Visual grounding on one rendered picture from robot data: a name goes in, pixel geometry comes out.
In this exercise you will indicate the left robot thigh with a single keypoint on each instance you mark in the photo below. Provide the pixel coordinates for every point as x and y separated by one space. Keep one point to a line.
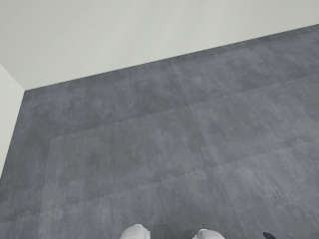
136 232

